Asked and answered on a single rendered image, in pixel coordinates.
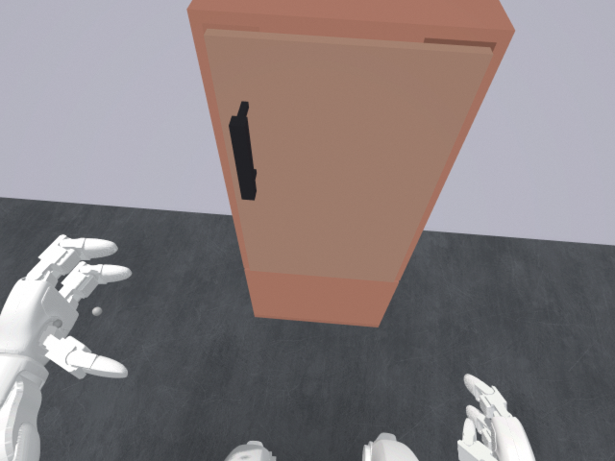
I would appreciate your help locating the cupboard door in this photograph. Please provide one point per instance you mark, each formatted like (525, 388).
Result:
(349, 137)

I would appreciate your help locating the handle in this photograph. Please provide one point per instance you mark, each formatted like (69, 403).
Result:
(243, 158)

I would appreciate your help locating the left robot forearm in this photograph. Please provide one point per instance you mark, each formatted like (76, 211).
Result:
(21, 379)

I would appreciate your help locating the right robot thigh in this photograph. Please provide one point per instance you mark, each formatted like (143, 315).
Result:
(387, 450)

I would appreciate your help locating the robot left hand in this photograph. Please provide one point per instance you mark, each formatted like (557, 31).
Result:
(26, 320)

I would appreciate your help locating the right robot shin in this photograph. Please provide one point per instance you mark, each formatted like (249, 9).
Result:
(387, 436)

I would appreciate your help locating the robot right hand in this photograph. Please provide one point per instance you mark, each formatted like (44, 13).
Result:
(503, 436)

